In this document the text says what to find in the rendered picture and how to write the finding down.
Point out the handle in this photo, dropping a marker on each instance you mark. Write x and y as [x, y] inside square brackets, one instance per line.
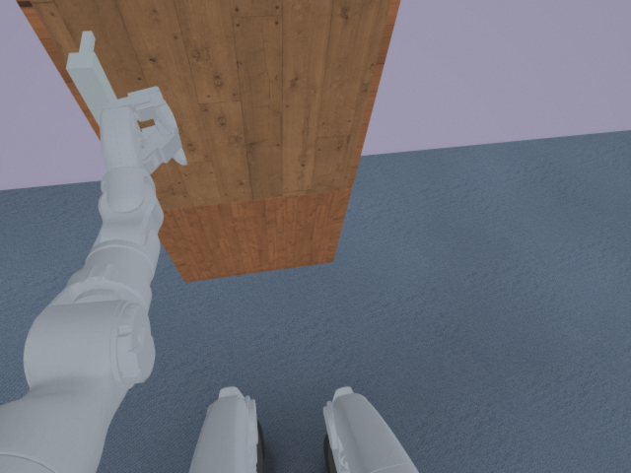
[89, 76]

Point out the robot left hand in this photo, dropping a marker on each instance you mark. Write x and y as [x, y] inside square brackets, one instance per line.
[122, 140]

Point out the robot thigh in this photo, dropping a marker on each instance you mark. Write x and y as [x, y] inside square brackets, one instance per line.
[370, 446]
[229, 429]

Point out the left robot thigh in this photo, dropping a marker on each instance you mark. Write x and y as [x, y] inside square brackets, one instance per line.
[229, 429]

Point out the right robot thigh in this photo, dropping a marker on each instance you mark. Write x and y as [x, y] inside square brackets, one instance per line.
[370, 446]

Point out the robot left upper arm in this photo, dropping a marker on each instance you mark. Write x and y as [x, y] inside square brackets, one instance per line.
[82, 359]

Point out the left robot forearm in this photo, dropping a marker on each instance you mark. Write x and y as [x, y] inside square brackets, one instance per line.
[123, 259]

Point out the cupboard door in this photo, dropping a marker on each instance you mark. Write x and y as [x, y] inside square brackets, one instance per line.
[268, 95]

